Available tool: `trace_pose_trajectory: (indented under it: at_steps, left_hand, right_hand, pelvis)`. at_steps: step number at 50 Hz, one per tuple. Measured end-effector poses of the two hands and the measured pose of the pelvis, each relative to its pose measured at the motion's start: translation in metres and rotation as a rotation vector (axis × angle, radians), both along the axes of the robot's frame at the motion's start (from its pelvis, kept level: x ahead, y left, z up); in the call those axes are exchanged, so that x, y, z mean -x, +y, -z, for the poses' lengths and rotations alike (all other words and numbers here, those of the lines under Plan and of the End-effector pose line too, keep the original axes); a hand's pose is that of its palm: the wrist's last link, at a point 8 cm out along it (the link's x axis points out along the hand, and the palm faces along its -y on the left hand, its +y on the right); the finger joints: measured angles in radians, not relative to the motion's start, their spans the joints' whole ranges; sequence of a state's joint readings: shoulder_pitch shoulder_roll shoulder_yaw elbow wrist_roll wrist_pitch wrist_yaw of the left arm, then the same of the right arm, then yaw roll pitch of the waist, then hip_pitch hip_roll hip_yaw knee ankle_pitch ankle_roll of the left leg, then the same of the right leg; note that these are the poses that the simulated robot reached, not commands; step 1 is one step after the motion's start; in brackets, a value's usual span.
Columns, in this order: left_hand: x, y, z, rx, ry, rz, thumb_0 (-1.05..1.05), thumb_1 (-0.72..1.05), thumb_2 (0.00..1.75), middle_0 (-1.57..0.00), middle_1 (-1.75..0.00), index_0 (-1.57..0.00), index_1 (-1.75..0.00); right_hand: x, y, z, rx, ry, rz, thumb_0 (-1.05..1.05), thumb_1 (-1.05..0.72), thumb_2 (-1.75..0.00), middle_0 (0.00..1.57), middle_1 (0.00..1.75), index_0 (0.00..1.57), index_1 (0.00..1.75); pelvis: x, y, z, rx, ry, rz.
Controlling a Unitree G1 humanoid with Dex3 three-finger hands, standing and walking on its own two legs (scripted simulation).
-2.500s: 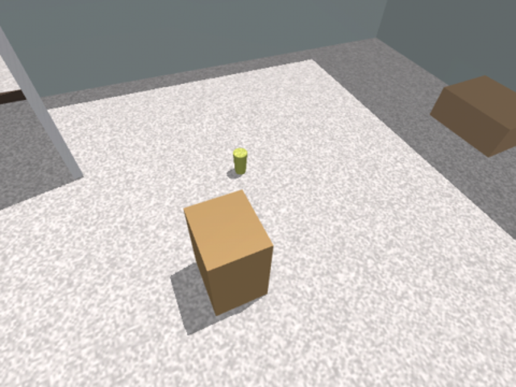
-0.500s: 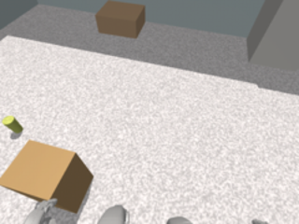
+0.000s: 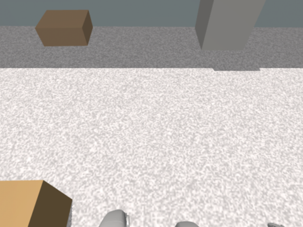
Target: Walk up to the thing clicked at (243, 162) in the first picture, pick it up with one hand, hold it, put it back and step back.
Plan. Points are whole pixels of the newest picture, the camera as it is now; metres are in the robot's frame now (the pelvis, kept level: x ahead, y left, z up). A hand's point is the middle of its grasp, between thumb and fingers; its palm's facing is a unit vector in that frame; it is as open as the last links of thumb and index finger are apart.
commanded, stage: walk up
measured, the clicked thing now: out of the picture +0.48 +1.19 -0.68
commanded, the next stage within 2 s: stand in 1.38 s
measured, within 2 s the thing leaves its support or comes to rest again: neither
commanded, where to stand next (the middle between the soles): +0.08 +0.03 m, yaw -11 degrees
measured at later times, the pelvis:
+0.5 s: pelvis -0.01 +0.00 +0.00, yaw -9 degrees
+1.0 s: pelvis +0.00 +0.02 +0.03, yaw -13 degrees
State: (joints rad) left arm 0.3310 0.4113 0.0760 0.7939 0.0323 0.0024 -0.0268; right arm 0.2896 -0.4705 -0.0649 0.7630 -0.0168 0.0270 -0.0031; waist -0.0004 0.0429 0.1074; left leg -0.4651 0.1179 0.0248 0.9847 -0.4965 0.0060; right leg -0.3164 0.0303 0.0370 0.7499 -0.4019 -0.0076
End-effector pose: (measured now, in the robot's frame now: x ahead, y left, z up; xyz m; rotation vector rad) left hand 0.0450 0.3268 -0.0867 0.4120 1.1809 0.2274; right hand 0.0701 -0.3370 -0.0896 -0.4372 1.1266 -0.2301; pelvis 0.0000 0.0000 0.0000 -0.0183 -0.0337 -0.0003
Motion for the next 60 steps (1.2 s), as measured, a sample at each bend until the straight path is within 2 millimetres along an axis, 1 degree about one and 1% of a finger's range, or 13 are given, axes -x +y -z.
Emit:
trace_pose_trajectory:
  at_steps: [3,6,9,11,13,16,20,24,29,35,41,49,60]
  left_hand:
    - [-0.003,-0.005,-0.002,-0.002,0.011,0.019,0.01,0.91,0.90,-0.21,-0.30,-0.20,-0.30]
    - [-0.012,-0.005,0.002,0.003,0.007,0.051,0.01,0.90,0.90,-0.21,-0.31,-0.20,-0.30]
    - [-0.027,-0.001,0.012,0.013,-0.008,0.079,0.01,0.90,0.90,-0.21,-0.31,-0.20,-0.30]
    - [-0.038,-0.001,0.017,0.019,-0.022,0.084,0.01,0.90,0.90,-0.21,-0.31,-0.20,-0.30]
    - [-0.050,-0.004,0.018,0.023,-0.033,0.106,0.01,0.90,0.90,-0.21,-0.30,-0.20,-0.30]
    - [-0.067,-0.010,0.014,0.037,-0.060,0.137,0.01,0.91,0.90,-0.21,-0.30,-0.20,-0.30]
    - [-0.080,-0.019,0.009,0.034,-0.083,0.179,0.01,0.91,0.90,-0.21,-0.30,-0.20,-0.30]
    - [-0.079,-0.028,0.007,0.014,-0.085,0.198,0.01,0.91,0.90,-0.21,-0.30,-0.20,-0.30]
    - [-0.078,-0.035,0.006,0.026,-0.061,0.219,0.01,0.90,0.90,-0.21,-0.30,-0.20,-0.30]
    - [-0.087,-0.041,0.008,0.059,-0.056,0.217,0.01,0.90,0.90,-0.21,-0.30,-0.20,-0.30]
    - [-0.094,-0.043,0.006,0.083,-0.040,0.225,0.01,0.90,0.90,-0.21,-0.30,-0.20,-0.30]
    - [-0.105,-0.040,0.001,0.094,-0.011,0.218,0.01,0.91,0.90,-0.21,-0.30,-0.20,-0.30]
    - [-0.112,-0.037,-0.001,0.090,0.031,0.215,0.01,0.91,0.90,-0.21,-0.30,-0.20,-0.30]
  right_hand:
    - [-0.003,0.007,0.005,-0.029,-0.018,0.014,0.01,-0.90,-0.90,0.20,0.30,0.20,0.30]
    - [-0.005,0.019,0.009,-0.051,-0.032,0.019,0.01,-0.90,-0.90,0.20,0.30,0.20,0.30]
    - [-0.005,0.031,0.014,-0.060,-0.052,0.029,0.01,-0.90,-0.90,0.20,0.30,0.20,0.30]
    - [0.000,0.040,0.014,-0.069,-0.058,0.035,0.01,-0.90,-0.90,0.20,0.30,0.20,0.30]
    - [0.007,0.045,0.012,-0.084,-0.059,0.050,0.01,-0.90,-0.90,0.21,0.30,0.20,0.30]
    - [0.020,0.046,0.007,-0.089,-0.051,0.074,0.01,-0.90,-0.90,0.21,0.30,0.20,0.30]
    - [0.037,0.031,0.007,-0.082,-0.028,0.106,0.00,-0.90,-0.90,0.21,0.30,0.20,0.30]
    - [0.049,0.015,0.014,-0.073,-0.004,0.161,0.01,-0.90,-0.90,0.21,0.30,0.20,0.30]
    - [0.058,0.010,0.015,-0.070,-0.007,0.206,0.01,-0.90,-0.90,0.20,0.30,0.20,0.30]
    - [0.074,0.024,0.014,-0.094,0.018,0.228,0.01,-0.90,-0.90,0.20,0.30,0.20,0.30]
    - [0.081,0.038,0.011,-0.127,0.048,0.252,0.01,-0.90,-0.90,0.20,0.30,0.20,0.30]
    - [0.079,0.050,0.005,-0.139,0.069,0.277,0.01,-0.90,-0.90,0.21,0.30,0.20,0.30]
    - [0.057,0.048,-0.003,-0.131,0.042,0.301,0.01,-0.90,-0.90,0.20,0.30,0.20,0.30]
  pelvis:
    - [-0.002,0.002,-0.002,-0.008,0.002,0.029]
    - [-0.004,0.006,0.000,-0.011,0.005,0.054]
    - [-0.003,0.013,0.007,-0.017,0.004,0.068]
    - [-0.001,0.015,0.007,-0.031,-0.006,0.083]
    - [0.000,0.016,0.005,-0.015,-0.013,0.098]
    - [0.001,0.012,-0.001,-0.006,-0.017,0.119]
    - [0.003,0.004,-0.001,0.001,-0.011,0.141]
    - [0.005,-0.003,0.001,0.010,-0.017,0.156]
    - [0.007,0.001,-0.002,-0.010,-0.019,0.180]
    - [0.009,0.007,-0.008,-0.018,-0.028,0.199]
    - [0.006,0.010,-0.016,-0.021,-0.025,0.212]
    - [0.000,0.018,-0.025,-0.021,-0.020,0.231]
    - [-0.008,0.022,-0.032,-0.021,-0.017,0.245]
